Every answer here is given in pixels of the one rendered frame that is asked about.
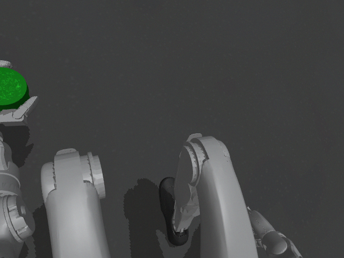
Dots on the right robot foot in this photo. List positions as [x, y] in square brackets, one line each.
[167, 202]

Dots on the cup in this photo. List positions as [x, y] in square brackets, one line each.
[14, 91]

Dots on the left robot arm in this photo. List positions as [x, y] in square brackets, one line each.
[16, 221]

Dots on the right robot hand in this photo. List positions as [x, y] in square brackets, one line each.
[260, 226]

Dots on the right robot arm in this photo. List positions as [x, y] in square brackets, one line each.
[277, 245]

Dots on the left robot hand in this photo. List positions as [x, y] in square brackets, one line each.
[17, 117]

